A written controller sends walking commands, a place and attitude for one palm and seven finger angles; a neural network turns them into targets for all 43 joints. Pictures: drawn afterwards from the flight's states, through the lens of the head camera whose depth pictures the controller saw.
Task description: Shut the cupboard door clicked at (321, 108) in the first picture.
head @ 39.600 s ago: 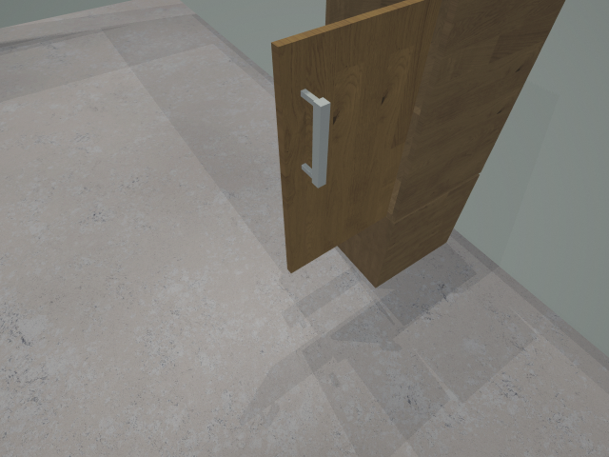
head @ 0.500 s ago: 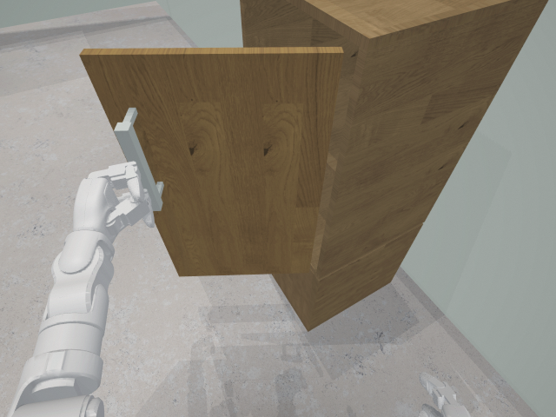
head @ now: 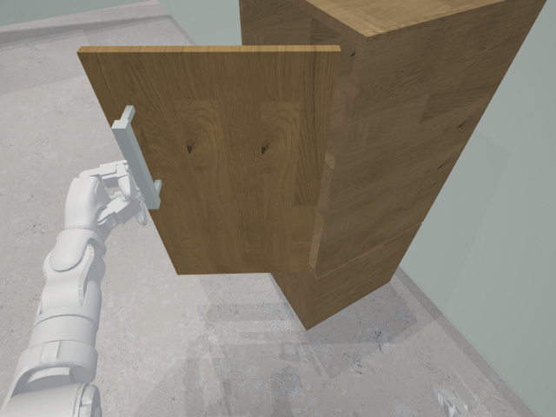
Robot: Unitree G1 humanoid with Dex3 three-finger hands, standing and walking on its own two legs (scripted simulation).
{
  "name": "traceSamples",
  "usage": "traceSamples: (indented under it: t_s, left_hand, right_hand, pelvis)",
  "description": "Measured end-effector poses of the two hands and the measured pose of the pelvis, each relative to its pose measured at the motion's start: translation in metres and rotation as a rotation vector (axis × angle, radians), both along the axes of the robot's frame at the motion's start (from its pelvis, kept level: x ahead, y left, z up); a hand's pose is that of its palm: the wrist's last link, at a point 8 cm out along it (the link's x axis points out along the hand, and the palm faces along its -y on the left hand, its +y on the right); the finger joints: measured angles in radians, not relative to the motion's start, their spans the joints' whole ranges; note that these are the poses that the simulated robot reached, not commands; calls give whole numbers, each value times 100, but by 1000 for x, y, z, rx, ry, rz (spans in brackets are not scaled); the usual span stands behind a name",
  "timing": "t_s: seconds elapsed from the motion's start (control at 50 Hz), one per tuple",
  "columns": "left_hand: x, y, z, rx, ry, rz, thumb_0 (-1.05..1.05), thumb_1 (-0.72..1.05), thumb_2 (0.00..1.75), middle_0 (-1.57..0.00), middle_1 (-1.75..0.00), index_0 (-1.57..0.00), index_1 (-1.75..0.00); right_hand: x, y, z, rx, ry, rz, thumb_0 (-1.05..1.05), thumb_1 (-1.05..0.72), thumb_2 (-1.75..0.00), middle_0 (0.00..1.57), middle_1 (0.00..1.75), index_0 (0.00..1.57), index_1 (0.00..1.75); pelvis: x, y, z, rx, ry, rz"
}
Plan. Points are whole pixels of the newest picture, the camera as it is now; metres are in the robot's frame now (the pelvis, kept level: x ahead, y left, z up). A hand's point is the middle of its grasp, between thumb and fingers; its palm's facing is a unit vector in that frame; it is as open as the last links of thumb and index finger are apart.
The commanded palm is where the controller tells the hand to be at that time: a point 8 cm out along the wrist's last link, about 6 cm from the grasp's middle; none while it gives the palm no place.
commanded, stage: push the door shut along its arc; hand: left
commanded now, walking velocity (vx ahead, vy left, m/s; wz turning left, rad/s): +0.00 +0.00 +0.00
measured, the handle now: (142, 161) +0.47 +0.25 +0.10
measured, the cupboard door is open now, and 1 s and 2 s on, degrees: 62 45 35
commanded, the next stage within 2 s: pull the fist back off the door in 1.94 s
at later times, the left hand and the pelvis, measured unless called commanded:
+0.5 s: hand (141, 181) +0.42 +0.23 +0.11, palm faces -0.01 -1.00 +0.00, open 3.1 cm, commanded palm +0.41 +0.27 +0.11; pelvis -0.01 -0.01 -0.01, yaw +0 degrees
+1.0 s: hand (159, 151) +0.49 +0.22 +0.11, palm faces -0.12 -0.99 -0.01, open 3.7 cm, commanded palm +0.48 +0.24 +0.11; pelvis +0.00 +0.01 -0.02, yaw +1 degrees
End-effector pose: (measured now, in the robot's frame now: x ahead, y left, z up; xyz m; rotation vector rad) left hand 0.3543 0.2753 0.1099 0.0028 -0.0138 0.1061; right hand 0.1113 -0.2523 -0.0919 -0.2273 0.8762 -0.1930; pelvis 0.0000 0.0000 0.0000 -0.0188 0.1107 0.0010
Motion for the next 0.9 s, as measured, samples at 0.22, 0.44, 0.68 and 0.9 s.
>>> traceSamples:
  t_s: [0.22,0.44,0.68,0.9]
  left_hand:
    - [12,-5,2,-1,8,-35,2,90,90,-130,-150,-130,-150]
    - [40,6,1,1,30,-92,1,87,92,-130,-149,-130,-150]
    - [68,6,2,-2,33,-159,2,93,98,-130,-150,-130,-150]
    - [105,1,3,3,45,-201,2,103,103,-130,-150,-130,-150]
  right_hand:
    - [-1,-3,-2,7,-1,-1,1,-90,-90,20,30,20,30]
    - [-35,-18,-13,-29,118,-39,0,-90,-90,20,30,20,30]
    - [-73,-22,-18,-63,234,-83,0,-90,-90,20,30,20,30]
    - [-93,-14,-22,-75,300,-100,0,-90,-90,20,30,20,30]
  pelvis:
    - [-2,-5,-2,3,11,-2]
    - [-5,-8,-7,-3,49,3]
    - [-8,-1,-12,-17,94,14]
    - [-7,8,-17,-30,151,18]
